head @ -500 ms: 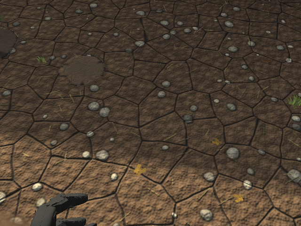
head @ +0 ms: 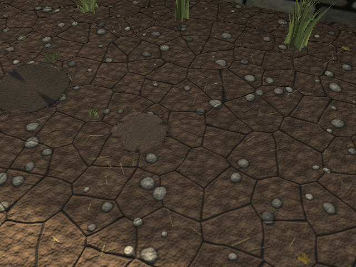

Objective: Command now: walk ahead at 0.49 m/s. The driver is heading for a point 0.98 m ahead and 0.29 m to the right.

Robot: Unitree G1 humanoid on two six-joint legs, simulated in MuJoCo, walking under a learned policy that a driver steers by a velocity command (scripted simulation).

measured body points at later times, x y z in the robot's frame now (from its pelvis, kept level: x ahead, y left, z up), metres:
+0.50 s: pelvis +0.27 +0.05 +0.00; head +0.28 +0.06 +0.45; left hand +0.44 +0.30 -0.12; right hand +0.25 -0.21 -0.13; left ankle +0.20 +0.15 -0.74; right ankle +0.45 -0.12 -0.68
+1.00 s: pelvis +0.54 -0.05 +0.00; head +0.56 -0.07 +0.45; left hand +0.68 +0.20 -0.11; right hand +0.65 -0.35 -0.09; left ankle +0.76 +0.09 -0.68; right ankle +0.50 -0.10 -0.74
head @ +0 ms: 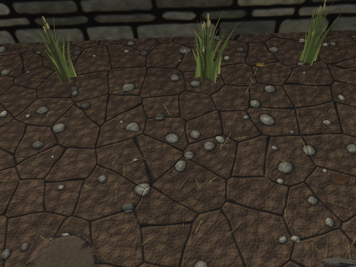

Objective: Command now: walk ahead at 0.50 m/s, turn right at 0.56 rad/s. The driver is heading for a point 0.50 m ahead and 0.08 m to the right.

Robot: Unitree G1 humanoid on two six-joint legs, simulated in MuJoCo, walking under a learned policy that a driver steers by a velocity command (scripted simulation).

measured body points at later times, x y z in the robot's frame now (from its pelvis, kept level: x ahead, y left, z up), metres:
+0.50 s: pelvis +0.27 +0.03 +0.00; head +0.30 +0.03 +0.45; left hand +0.51 +0.24 -0.10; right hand +0.23 -0.25 -0.12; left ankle +0.26 +0.15 -0.75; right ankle +0.33 -0.16 -0.68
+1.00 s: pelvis +0.41 -0.07 -0.01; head +0.44 -0.09 +0.44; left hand +0.66 +0.10 -0.11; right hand +0.41 -0.37 -0.14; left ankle +0.52 +0.06 -0.72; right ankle +0.44 -0.18 -0.75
